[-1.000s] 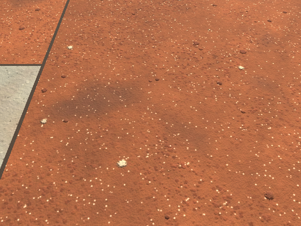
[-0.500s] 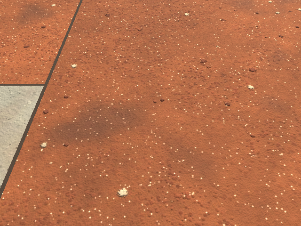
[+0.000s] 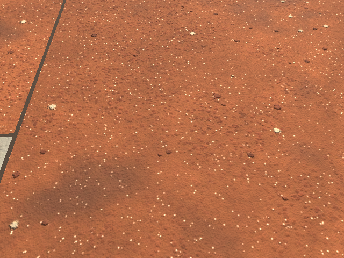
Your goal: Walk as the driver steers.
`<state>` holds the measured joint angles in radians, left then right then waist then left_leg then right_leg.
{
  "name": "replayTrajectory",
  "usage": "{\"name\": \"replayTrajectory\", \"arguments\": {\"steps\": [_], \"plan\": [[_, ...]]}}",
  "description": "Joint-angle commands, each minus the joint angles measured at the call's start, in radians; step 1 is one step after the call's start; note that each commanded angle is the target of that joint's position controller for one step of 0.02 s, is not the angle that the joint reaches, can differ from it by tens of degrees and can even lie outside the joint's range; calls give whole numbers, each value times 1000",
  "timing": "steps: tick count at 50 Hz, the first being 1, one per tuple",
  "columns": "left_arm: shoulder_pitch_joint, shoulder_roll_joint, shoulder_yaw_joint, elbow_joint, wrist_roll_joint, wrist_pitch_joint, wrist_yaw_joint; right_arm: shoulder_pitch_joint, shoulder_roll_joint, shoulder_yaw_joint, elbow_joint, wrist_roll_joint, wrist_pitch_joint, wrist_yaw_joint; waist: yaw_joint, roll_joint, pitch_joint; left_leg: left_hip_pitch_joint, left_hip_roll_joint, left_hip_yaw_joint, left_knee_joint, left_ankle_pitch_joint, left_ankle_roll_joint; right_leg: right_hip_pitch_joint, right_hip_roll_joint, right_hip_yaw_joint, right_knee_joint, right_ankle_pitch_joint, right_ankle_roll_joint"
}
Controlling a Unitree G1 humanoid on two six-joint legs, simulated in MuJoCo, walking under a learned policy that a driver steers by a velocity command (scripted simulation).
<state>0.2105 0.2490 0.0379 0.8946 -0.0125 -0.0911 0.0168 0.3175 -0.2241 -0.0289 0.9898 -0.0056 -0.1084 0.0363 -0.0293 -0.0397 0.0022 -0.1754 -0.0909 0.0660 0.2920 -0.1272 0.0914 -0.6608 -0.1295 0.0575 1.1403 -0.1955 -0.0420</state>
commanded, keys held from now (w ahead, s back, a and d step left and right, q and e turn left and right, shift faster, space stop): w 0.54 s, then no key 0.46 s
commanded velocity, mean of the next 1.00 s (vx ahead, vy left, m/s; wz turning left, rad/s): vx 0.37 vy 0.00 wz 0.00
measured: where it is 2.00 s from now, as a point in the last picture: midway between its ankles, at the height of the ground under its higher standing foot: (178, 194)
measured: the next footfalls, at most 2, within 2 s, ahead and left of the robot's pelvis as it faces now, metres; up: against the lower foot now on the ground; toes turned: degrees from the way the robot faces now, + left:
right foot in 0.30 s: +0.34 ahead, -0.17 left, +0.00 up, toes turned -2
left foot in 0.80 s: +0.60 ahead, +0.05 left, +0.00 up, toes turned +2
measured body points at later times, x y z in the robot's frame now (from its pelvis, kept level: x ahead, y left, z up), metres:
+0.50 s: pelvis +0.28 -0.08 +0.00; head +0.29 -0.10 +0.45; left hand +0.33 +0.18 -0.12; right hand +0.37 -0.35 -0.14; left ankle +0.28 +0.08 -0.66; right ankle +0.30 -0.17 -0.74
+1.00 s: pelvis +0.46 -0.04 -0.01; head +0.49 -0.03 +0.44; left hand +0.51 +0.22 -0.16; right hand +0.58 -0.29 -0.14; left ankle +0.56 +0.04 -0.74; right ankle +0.43 -0.19 -0.71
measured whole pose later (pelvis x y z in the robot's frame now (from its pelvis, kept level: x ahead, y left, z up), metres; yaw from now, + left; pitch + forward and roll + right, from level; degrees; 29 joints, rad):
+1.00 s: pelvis +0.46 -0.04 -0.01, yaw +0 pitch +2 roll +0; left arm 0.22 0.24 0.04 0.98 0.00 0.00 0.04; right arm 0.12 -0.20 -0.03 0.93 -0.03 -0.04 0.00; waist 0.00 -0.03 0.03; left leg -0.40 -0.03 0.05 0.44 -0.07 0.06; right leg -0.40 -0.05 0.03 0.89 -0.49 0.04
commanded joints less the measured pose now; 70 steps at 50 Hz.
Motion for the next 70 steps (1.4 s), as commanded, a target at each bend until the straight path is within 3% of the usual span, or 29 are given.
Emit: {"name": "replayTrajectory", "arguments": {"steps": [1, 10, 12, 14, 15, 16, 17, 18, 19, 20, 22, 30, 35, 39, 40, 41, 42, 43, 45, 47, 50, 52, 55, 57, 59, 60, 62, 65, 70], "plan": [[34, 47, 14, -42, 12, 3, 7, -38, -132, -21, -53, 1, -18, -20, 46, 79, 55, -102, 278, -208, -208, 67, 170, -27, -41, 1, -136, 157, 28], [-249, 41, 3, -133, -10, -18, -36, 114, -171, -32, -5, 27, 16, -39, -48, 92, 83, 145, 324, -176, -124, 58, 114, 2, 32, -43, -580, 220, 20], [-231, 62, 9, -140, -10, -27, -47, 106, -182, -38, -2, 27, 26, -42, -24, 103, 71, 190, 349, -191, -71, 103, 99, 54, 48, -50, -621, 139, -8], [-69, 111, 36, -99, -7, -34, -47, 67, -182, -37, -12, 23, 37, -42, 71, 110, -19, 180, 305, -148, 120, 376, 65, 287, 105, -98, -663, 97, -48], [127, 176, 64, -45, -4, -36, -39, 59, -146, -22, -27, 11, 39, -41, 147, 73, -151, 65, 243, -94, 368, 395, 32, 563, 58, -44, -640, 121, -93], [281, 287, 93, -16, 14, -30, -36, 152, -44, 10, -46, 5, 21, -34, 146, -143, -313, -342, 93, -8, 783, 80, -46, 986, -199, 356, -667, 27, -236], [313, 241, 78, -6, 12, -27, -40, 166, -36, 17, -37, 17, -7, -29, 146, -242, -387, -529, 28, -141, 974, -422, -48, 1073, -283, 681, -826, -63, -291], [237, 170, 55, -18, 7, -30, -41, 82, -147, -12, -57, 44, -24, -25, 134, -160, -262, -617, 95, -194, 1058, -376, -24, 971, -251, 574, -839, -84, -237], [134, 134, 41, -43, 5, -28, -40, 8, -164, -16, -82, 50, -28, -26, 105, -94, -164, -614, 153, -160, 1035, -279, -12, 822, -218, 422, -853, -6, -204], [58, 103, 30, -56, 10, -27, -46, -31, -153, -20, -87, 35, -24, -33, 75, -21, -97, -570, 191, -141, 974, -200, -16, 682, -173, 317, -892, 74, -188], [17, 63, 19, -49, 18, -30, -54, -6, -115, -25, -81, 23, 6, -38, 20, -44, -50, -460, 233, -140, 880, -118, -25, 536, -107, 193, -957, 140, -167], [116, 108, 26, 16, 20, -17, -19, -187, -65, -25, -143, 6, 25, -39, 31, -21, 31, -486, 201, -82, 479, 163, -75, 505, -41, -26, -979, 548, -147], [170, 120, 23, 61, 10, 3, -7, -294, -59, -16, -166, 9, 24, -25, 69, -44, 17, -366, 139, -60, 281, 244, -61, 573, -50, -51, -903, 591, -125], [108, 128, 31, 69, 0, 21, 4, -166, -129, -41, -127, -8, 7, -18, -17, -39, -60, -190, 101, -59, 139, 229, -1, 659, -44, -22, -700, 631, -77], [140, 117, 27, 67, 11, 20, 3, -88, -185, -58, -99, -18, 2, -24, -26, 27, -132, -22, 145, -90, 138, 565, 22, 614, 26, -52, -561, 547, -39], [246, 43, 4, 74, 33, 12, -5, -20, -232, -63, -89, -35, 7, -29, 12, 169, -272, 319, 331, -262, 244, 941, 129, 371, 106, -72, -319, 152, 10], [340, -23, -21, 112, 20, 13, -11, 12, -167, -43, -76, -26, 22, -29, 12, 307, -396, 449, 496, -458, 215, 993, 274, 221, 176, -39, -82, -460, 55], [298, 60, 1, 118, 2, 24, -14, 0, -124, -31, -81, -4, 32, -22, -4, 210, -380, 355, 462, -477, 157, 720, 258, 197, 145, 36, 7, -519, 63], [146, 88, 16, 82, -6, 58, 4, -168, -107, -20, -112, 2, 40, -27, 24, 103, -170, 83, 392, -383, 50, 308, 180, 144, 82, 9, -11, -411, 79], [136, 61, 18, 77, 8, 90, 26, -263, -109, -19, -124, -16, 49, -35, 71, 142, -94, -138, 328, -304, -35, 73, 127, 262, 52, -1, -165, -315, 89], [159, 23, 12, 100, 14, 101, 40, -255, -104, -21, -108, -27, 58, -46, 73, 174, -106, -208, 284, -232, -61, -11, 123, 388, 76, -41, -343, -239, 84], [172, 26, 15, 117, 17, 105, 36, -241, -116, -25, -94, -8, 63, -52, 80, 169, -130, -221, 277, -230, -82, -219, 110, 459, 87, -64, -457, -116, 68], [182, 50, 25, 128, 34, 99, 23, -230, -173, -48, -84, 28, 81, -63, 95, 197, -67, -307, 275, -266, -140, -565, 59, 508, 128, -135, -494, -137, 15], [223, 39, 19, 145, 37, 84, 21, -274, -132, -44, -103, 39, 80, -65, 123, 119, 7, -344, 233, -230, -61, -553, 14, 502, 76, -65, -675, -241, -61], [295, 175, 56, 171, 19, 62, 25, -338, -73, -37, -144, 50, 56, -64, 140, -224, 97, -479, 35, 17, 352, -325, -64, 472, -170, 357, -1023, -623, -198], [233, 192, 61, 152, 22, 39, 30, -335, -97, -45, -149, 42, 42, -59, 116, -273, 137, -549, 73, -61, 507, -268, -41, 479, -250, 486, -1081, -583, -218], [172, 108, 47, 133, 15, 1, 26, -246, -113, -60, -100, 30, 31, -44, 56, -143, 91, -611, 107, -103, 604, -186, -24, 586, -189, 361, -1031, -359, -156], [206, 66, 39, 139, -1, -8, 14, -298, -65, -53, -97, 23, 22, -33, 73, -77, 51, -569, 133, -66, 530, -76, -39, 632, -128, 200, -1016, -157, -112], [259, 131, 58, 149, -1, 1, 9, -396, -45, -32, -121, 36, 24, -19, 113, -119, 60, -350, 108, 2, 305, -62, -64, 540, -102, 101, -1001, -92, -126]]}}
